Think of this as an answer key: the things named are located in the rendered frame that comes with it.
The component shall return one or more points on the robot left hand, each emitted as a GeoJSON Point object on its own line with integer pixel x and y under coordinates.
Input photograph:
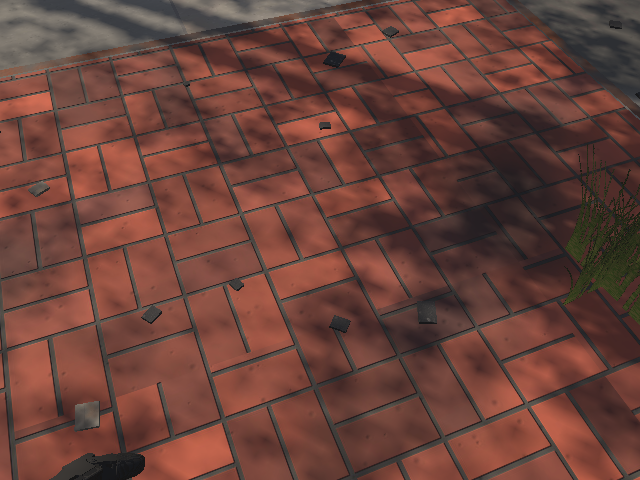
{"type": "Point", "coordinates": [119, 466]}

